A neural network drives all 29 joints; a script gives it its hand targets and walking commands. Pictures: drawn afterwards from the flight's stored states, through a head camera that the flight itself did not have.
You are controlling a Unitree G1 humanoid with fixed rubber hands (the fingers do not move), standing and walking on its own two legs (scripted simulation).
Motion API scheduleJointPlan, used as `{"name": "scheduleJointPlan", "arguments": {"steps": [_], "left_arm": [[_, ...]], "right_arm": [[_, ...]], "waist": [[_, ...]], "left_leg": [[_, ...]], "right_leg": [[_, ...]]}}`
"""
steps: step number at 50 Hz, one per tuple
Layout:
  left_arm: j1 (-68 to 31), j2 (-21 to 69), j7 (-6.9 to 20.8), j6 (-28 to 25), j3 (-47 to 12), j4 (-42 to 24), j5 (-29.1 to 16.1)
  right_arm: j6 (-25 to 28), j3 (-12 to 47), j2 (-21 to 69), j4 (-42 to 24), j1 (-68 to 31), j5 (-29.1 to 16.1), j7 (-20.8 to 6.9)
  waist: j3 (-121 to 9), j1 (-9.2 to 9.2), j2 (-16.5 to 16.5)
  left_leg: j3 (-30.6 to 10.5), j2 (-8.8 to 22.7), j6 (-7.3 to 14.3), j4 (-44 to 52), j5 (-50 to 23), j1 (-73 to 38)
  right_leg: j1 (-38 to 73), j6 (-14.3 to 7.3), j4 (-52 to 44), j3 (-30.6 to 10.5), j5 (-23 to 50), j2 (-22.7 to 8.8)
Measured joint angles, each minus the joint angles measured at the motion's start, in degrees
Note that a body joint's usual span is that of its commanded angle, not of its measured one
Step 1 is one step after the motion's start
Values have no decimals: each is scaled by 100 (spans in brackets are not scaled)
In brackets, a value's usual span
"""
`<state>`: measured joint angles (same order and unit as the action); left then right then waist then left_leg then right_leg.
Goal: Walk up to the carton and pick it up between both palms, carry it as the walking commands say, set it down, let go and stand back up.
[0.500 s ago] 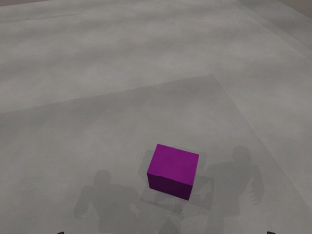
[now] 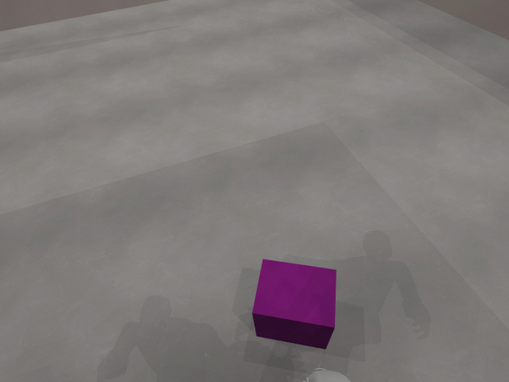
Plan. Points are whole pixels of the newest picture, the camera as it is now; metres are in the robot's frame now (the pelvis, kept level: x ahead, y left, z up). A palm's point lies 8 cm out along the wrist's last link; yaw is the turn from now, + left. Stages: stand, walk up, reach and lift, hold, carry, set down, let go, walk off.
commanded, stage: walk up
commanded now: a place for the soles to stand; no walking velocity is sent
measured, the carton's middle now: (294, 304) +0.48 -0.10 -0.64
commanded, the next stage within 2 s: none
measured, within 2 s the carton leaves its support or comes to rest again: neither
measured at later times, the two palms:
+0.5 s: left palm (92, 344) +0.24 +0.33 -0.12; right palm (438, 341) +0.19 -0.28 -0.09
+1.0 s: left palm (104, 323) +0.27 +0.30 -0.10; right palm out of the picture +0.09 -0.26 -0.12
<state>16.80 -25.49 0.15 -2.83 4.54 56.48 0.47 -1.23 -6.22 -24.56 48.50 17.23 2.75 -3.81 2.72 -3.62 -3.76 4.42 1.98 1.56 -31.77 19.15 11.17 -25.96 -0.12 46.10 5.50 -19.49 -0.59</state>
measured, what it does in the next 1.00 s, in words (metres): steps on the spot: right foot, then left foot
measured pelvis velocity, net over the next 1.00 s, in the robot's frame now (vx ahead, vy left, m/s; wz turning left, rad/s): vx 0.08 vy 0.04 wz -0.20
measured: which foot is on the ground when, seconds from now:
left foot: down 0.00-0.06, up 0.08-0.20, down 0.22-1.00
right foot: up 0.00-0.04, down 0.06-1.00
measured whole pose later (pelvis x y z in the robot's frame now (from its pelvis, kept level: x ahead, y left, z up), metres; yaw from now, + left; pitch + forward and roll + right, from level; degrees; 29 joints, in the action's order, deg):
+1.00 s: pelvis +0.08 +0.04 +0.00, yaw -12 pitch -4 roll +0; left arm 1.7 -20.3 -0.4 0.7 -0.2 58.2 0.2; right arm -0.5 -2.6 -19.1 58.9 6.3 0.7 0.3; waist 6.8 -1.8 -0.5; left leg 11.0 1.7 1.9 -27.5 19.2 4.7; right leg -11.3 0.3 29.1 2.0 -14.1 -1.3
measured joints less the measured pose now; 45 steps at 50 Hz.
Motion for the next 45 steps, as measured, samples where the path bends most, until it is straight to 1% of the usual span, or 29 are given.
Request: {"name": "scheduleJointPlan", "arguments": {"steps": [2,3,4,5,7,9,10,11,12,13,14,15,18,20,21,25,29,34,41,45], "left_arm": [[31,29,19,-45,-6,-125,36],[62,-15,11,-73,-7,-205,57],[10,11,-19,-89,3,-233,73],[-67,76,-46,-92,-14,-268,73],[-189,210,-86,-121,-96,-403,51],[-282,299,-108,-143,-167,-552,45],[-318,329,-114,-142,-204,-602,26],[-343,347,-118,-130,-249,-638,-5],[-359,362,-119,-108,-294,-654,-39],[-386,378,-120,-75,-332,-632,-75],[-420,403,-120,-32,-363,-593,-102],[-454,429,-119,7,-382,-558,-108],[-533,416,-114,39,-418,-498,-78],[-636,372,-110,61,-430,-447,-80],[-703,352,-112,83,-440,-436,-93],[-942,348,-137,131,-468,-391,-88],[-1086,317,-120,172,-457,-371,-66],[-1256,263,-106,211,-429,-291,-47],[-1395,289,-106,288,-417,-101,-35],[-1457,381,-94,323,-442,34,-36]], "right_arm": [[1,67,14,28,33,-53,52],[15,117,56,25,52,-96,81],[29,152,74,45,15,-147,110],[19,179,87,66,-62,-178,136],[5,230,132,37,-214,-190,194],[57,271,211,7,-374,-215,256],[99,294,244,5,-451,-225,279],[150,317,266,0,-515,-226,301],[201,337,279,2,-566,-215,324],[239,348,301,30,-614,-197,347],[260,365,316,61,-652,-186,364],[267,384,318,89,-685,-193,372],[246,407,331,189,-890,-246,360],[249,384,344,204,-1053,-266,390],[253,371,336,199,-1119,-267,411],[184,299,247,247,-1326,-283,461],[137,267,216,297,-1405,-277,479],[106,270,282,434,-1363,-260,487],[84,349,484,730,-1181,-239,459],[81,368,551,887,-1121,-228,439]], "waist": [[-29,37,-57],[-66,80,7],[-49,165,-49],[13,223,-144],[134,274,-252],[244,345,-190],[284,383,-128],[306,404,-60],[310,409,12],[300,416,118],[269,422,201],[229,416,244],[163,425,363],[183,421,454],[209,403,479],[295,367,370],[357,336,272],[491,297,200],[552,238,250],[520,199,286]], "left_leg": [[53,10,-37,-237,251,-15],[105,-26,-59,-460,430,29],[78,26,-72,-761,629,119],[-91,45,-69,-1079,765,227],[-391,1,-62,-1562,1136,463],[-451,-42,-54,-1587,1271,620],[-440,-42,-43,-1393,1146,638],[-425,-30,-25,-1087,822,620],[-363,-19,-53,-851,189,561],[-284,-69,-68,-778,11,492],[-231,-109,-65,-726,102,424],[-214,-115,-52,-690,248,374],[-137,-61,-27,-662,474,272],[-44,-44,-29,-604,488,190],[-14,-42,-15,-583,499,153],[83,68,43,-592,582,44],[252,104,80,-582,639,-38],[439,88,102,-510,628,-115],[627,16,99,-182,438,-313],[674,-9,74,69,270,-467]], "right_leg": [[395,-49,-742,-2,439,57],[631,-111,-1146,-107,566,53],[641,-185,-1154,-159,562,127],[609,-219,-1003,-159,467,210],[643,-215,-883,-145,306,283],[697,-169,-861,-213,228,252],[722,-138,-853,-264,201,224],[733,-103,-824,-310,164,190],[738,-65,-767,-352,106,151],[741,-26,-701,-418,46,89],[740,-12,-666,-478,139,53],[768,3,-687,-502,195,50],[933,56,-912,-560,53,103],[922,26,-857,-585,56,103],[909,-26,-813,-568,360,88],[910,-88,-674,-506,287,153],[938,-127,-698,-458,262,127],[1008,-70,-862,-419,206,49],[1184,72,-1223,-399,230,-59],[1310,103,-1428,-378,341,-81]]}}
